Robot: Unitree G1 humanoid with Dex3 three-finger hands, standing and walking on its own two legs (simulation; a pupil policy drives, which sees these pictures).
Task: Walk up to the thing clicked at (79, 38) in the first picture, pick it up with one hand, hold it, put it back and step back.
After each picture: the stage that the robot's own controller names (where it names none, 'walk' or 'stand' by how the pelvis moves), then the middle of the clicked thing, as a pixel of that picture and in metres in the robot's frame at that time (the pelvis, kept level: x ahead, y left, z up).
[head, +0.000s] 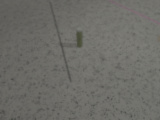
stand; (79, 37) +1.45 +0.07 -0.65
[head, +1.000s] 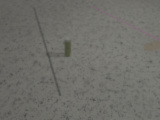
walk; (67, 47) +1.32 +0.12 -0.65
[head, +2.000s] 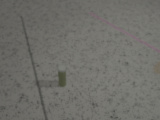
walk; (62, 76) +0.84 +0.17 -0.65
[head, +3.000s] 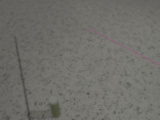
walk; (54, 107) +0.61 +0.23 -0.64
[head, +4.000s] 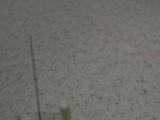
stand; (65, 111) +0.56 +0.19 -0.63
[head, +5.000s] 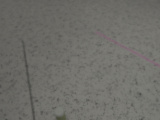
stand; (61, 118) +0.52 +0.20 -0.66
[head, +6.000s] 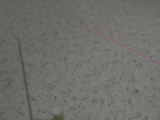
stand; (58, 116) +0.51 +0.21 -0.66
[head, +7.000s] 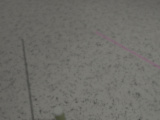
stand; (60, 117) +0.52 +0.20 -0.66
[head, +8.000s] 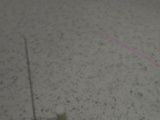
stand; (61, 116) +0.52 +0.19 -0.66
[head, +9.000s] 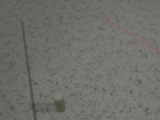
go down; (59, 102) +0.54 +0.18 -0.64
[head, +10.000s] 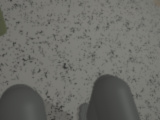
go down; out of the picture +0.59 +0.28 -0.22
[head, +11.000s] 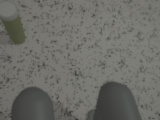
close in; (13, 26) +0.59 +0.27 -0.25
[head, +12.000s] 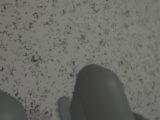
close in; out of the picture +0.57 +0.33 -0.17
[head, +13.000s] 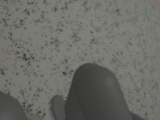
close; out of the picture +0.57 +0.29 -0.16
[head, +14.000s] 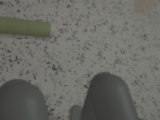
lift; (25, 27) +0.59 +0.15 -0.28
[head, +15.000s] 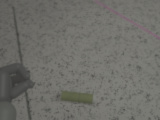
hold; (78, 97) +0.55 +0.03 -0.61
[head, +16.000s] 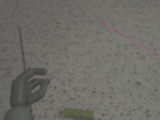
hold; (80, 114) +0.52 +0.03 -0.69
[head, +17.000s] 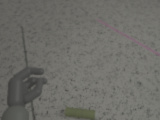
hold; (81, 113) +0.53 +0.03 -0.70
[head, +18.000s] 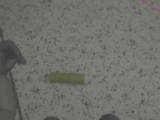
crouch; (68, 78) +0.54 +0.05 -0.56
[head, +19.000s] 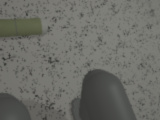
lower; (14, 27) +0.57 +0.13 -0.29
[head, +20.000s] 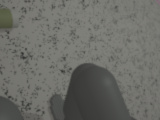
lower; out of the picture +0.56 +0.17 -0.26
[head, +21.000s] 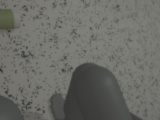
lower; out of the picture +0.55 +0.17 -0.26
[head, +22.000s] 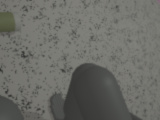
lower; out of the picture +0.54 +0.17 -0.26
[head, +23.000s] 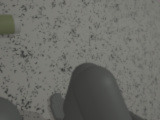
lower; out of the picture +0.53 +0.17 -0.26
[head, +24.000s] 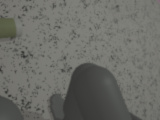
open; out of the picture +0.52 +0.17 -0.27
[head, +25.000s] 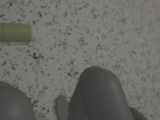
stand; (0, 32) +0.52 +0.15 -0.28
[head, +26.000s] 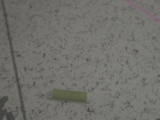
stand; (71, 95) +0.46 +0.06 -0.58
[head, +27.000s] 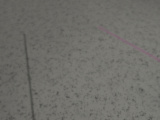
stand; out of the picture +0.42 +0.04 -0.69
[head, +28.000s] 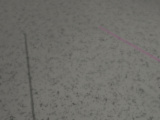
stand; out of the picture +0.40 +0.04 -0.69
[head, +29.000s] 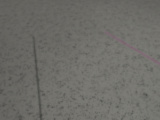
stand; out of the picture +0.40 +0.02 -0.74
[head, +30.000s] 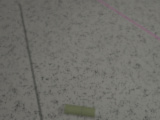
walk; (81, 110) +0.44 -0.02 -0.73
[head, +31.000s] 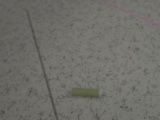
walk; (86, 92) +0.64 +0.06 -0.72
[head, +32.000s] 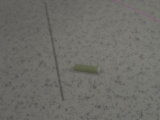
stand; (87, 68) +0.96 +0.04 -0.72
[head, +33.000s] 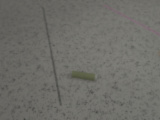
stand; (84, 75) +0.95 +0.02 -0.74
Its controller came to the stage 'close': yes
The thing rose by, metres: 0.00
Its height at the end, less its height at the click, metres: -0.09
